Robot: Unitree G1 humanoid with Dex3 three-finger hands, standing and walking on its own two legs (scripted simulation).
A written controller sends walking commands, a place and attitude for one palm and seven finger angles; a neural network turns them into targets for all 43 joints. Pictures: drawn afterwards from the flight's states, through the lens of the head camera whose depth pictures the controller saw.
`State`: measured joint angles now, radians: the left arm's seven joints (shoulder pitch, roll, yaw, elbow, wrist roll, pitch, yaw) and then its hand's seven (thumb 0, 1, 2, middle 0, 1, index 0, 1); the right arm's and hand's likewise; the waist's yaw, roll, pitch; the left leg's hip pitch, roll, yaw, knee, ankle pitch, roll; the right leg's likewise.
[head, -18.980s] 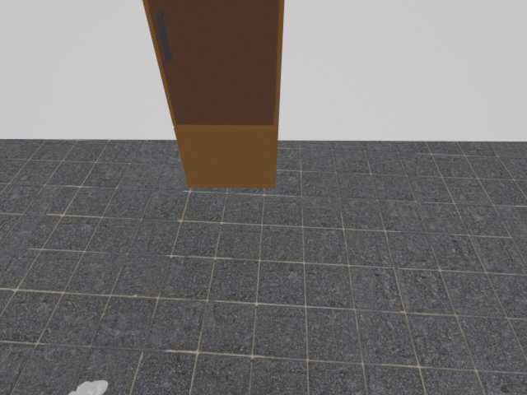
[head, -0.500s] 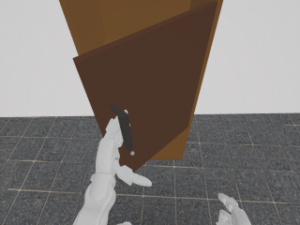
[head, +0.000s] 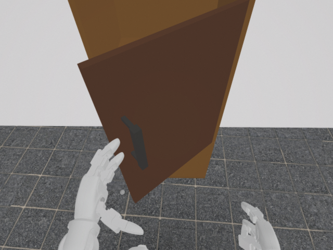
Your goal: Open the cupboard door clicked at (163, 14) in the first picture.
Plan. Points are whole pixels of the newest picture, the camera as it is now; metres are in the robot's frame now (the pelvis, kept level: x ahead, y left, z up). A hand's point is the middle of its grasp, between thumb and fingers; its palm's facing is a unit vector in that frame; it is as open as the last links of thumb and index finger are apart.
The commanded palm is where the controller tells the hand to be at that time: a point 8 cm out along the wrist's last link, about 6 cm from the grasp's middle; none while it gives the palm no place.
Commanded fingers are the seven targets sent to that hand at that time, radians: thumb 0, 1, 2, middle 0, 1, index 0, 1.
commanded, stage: slide the hand sideways off the handle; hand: left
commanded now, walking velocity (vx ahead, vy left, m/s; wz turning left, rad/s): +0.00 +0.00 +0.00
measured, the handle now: (135, 144) +0.34 +0.10 +0.08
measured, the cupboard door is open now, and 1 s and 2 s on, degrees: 41 41 41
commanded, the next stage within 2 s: draw the hand back to the body in 0.30 s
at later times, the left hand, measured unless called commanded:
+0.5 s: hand (100, 205) +0.20 +0.14 +0.08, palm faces +0.00 -1.00 -0.04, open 16.3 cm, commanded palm +0.17 +0.21 +0.09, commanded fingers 0.00 -0.50 0.30 -0.15 -0.30 -0.15 -0.30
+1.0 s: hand (55, 200) +0.19 +0.20 +0.13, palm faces +0.15 -0.96 -0.23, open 15.7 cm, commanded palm +0.15 +0.26 +0.15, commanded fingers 0.00 -0.12 0.47 -0.16 -0.30 -0.16 -0.30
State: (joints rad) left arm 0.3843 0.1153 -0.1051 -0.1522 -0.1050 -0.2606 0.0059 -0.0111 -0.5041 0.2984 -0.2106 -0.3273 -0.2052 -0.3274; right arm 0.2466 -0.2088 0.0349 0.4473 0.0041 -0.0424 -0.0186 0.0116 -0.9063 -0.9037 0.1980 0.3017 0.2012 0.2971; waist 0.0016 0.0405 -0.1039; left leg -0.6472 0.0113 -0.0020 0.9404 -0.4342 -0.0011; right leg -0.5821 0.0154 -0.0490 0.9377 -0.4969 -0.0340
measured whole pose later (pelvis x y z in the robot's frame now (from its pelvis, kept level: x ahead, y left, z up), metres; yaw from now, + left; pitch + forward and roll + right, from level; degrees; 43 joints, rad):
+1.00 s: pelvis +0.00 +0.01 +0.02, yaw +1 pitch +3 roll -2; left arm 0.55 0.28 0.12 -0.42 -0.15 -0.08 -0.03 -0.01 -0.40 0.34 -0.16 -0.30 -0.16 -0.30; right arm 0.27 -0.23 0.05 0.48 0.03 -0.13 -0.10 0.01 -0.91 -0.90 0.20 0.30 0.20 0.30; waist 0.05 0.06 -0.10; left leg -0.51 0.01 -0.02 0.85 -0.40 0.01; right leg -0.42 0.02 -0.06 0.80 -0.44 -0.02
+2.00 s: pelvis +0.02 +0.01 +0.06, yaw -1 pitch -4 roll +0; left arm 0.46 0.33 0.33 -0.39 -0.06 -0.07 0.12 0.02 0.88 0.89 -0.21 -0.30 -0.21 -0.30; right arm 0.19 -0.22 0.02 0.64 0.00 -0.10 -0.08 0.01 -0.91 -0.90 0.20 0.30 0.20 0.30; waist 0.07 0.06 0.02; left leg -0.12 0.01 0.03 0.43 -0.24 0.01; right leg -0.05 0.02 -0.01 0.39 -0.27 -0.01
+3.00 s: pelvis -0.12 +0.04 +0.03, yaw +3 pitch -2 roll -1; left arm 0.53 0.38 0.46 -0.56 -0.01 -0.25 0.16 0.01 0.88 0.90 -0.21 -0.30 -0.22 -0.30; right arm 0.21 -0.21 -0.01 0.60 0.00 -0.10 -0.06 0.01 -0.90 -0.90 0.20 0.30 0.20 0.30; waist 0.02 0.00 0.08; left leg -0.52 -0.01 0.06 0.72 -0.39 0.02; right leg -0.42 0.02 0.05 0.63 -0.18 0.02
